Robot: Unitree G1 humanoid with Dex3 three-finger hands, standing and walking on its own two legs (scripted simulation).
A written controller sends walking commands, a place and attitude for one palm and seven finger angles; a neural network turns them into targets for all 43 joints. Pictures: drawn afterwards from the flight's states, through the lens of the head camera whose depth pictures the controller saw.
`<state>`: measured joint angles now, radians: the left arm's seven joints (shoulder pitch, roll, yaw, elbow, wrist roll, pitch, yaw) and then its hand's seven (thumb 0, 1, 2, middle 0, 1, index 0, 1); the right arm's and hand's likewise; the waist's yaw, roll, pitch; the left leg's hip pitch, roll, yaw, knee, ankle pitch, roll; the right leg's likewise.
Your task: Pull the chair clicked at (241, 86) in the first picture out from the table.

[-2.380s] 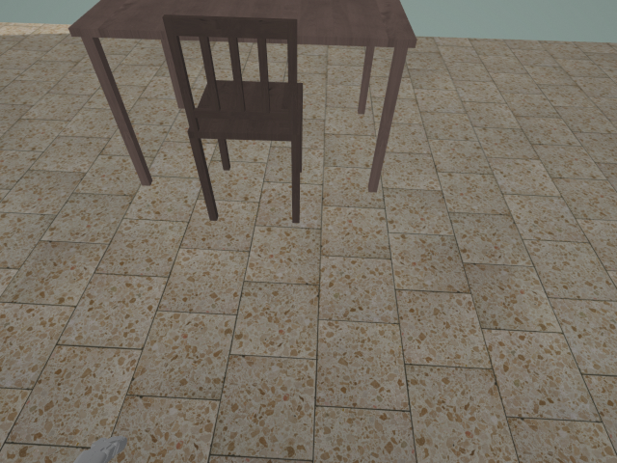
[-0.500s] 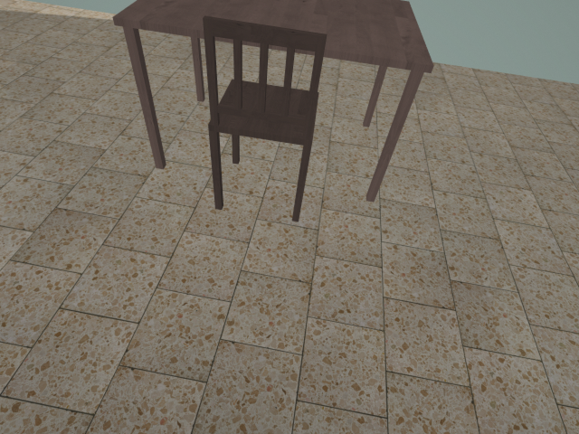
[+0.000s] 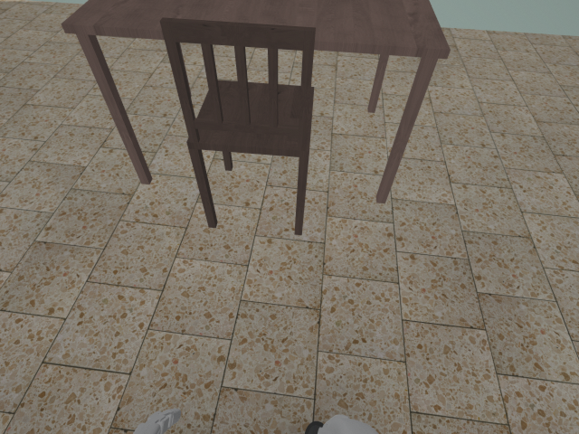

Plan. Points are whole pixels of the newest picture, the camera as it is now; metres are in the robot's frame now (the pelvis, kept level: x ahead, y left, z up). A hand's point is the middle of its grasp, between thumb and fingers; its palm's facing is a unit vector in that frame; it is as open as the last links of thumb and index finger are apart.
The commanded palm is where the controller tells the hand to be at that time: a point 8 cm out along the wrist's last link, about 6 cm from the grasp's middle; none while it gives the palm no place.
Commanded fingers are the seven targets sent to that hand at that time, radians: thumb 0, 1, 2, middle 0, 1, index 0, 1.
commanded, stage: walk to a spot facing it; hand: left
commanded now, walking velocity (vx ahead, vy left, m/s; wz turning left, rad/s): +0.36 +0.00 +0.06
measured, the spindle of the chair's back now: (243, 87) +0.98 +0.13 -0.07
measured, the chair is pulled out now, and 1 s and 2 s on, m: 0.00 0.00 0.00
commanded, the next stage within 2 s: turn to face it in 0.20 s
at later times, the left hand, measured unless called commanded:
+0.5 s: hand out of the picture +0.11 +0.16 -0.16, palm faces +0.19 -0.97 -0.14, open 7.3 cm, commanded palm none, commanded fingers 0.00 0.90 0.90 -0.20 -0.30 -0.20 -0.30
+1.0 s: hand (191, 341) +0.29 +0.17 -0.14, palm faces +0.03 -0.98 -0.22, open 7.3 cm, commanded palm none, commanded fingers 0.00 0.90 0.90 -0.20 -0.30 -0.20 -0.30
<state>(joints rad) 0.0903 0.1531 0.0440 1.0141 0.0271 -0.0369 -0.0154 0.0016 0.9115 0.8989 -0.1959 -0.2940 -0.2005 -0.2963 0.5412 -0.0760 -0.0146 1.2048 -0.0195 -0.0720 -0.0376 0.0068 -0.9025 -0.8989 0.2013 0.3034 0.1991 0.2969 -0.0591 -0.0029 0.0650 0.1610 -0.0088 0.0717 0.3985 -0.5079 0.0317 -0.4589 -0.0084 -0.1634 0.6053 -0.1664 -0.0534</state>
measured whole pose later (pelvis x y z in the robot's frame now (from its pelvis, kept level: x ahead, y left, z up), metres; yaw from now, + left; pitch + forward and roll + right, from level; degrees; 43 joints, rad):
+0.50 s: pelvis +0.21 +0.02 +0.01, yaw +4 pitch +0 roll -2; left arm 0.44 0.11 0.01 1.15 0.02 -0.06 0.03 0.00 0.91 0.90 -0.20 -0.29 -0.20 -0.30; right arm 0.09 -0.15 -0.03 1.03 -0.03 -0.04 0.00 0.01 -0.91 -0.90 0.19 0.30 0.19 0.30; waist 0.06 0.01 0.06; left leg -0.40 0.08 0.12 0.58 -0.13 0.02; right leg -0.06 -0.02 -0.21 0.52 -0.42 -0.01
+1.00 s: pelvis +0.28 -0.01 +0.03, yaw -3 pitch -1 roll +1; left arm 0.33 0.15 0.05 1.06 0.03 -0.03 0.02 0.00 0.91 0.90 -0.20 -0.29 -0.20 -0.30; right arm 0.24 -0.19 -0.06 1.08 -0.03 0.03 0.01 0.00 -0.92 -0.90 0.20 0.30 0.19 0.30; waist 0.02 0.01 -0.01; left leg -0.43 0.09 0.11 0.97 -0.39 0.00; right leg -0.19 -0.02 -0.10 0.47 -0.27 -0.04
